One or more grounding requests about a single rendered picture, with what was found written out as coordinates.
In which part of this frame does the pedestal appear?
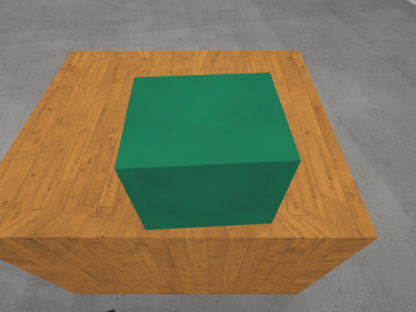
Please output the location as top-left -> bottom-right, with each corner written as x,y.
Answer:
0,51 -> 378,294

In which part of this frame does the carton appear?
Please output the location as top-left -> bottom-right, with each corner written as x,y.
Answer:
114,73 -> 301,230

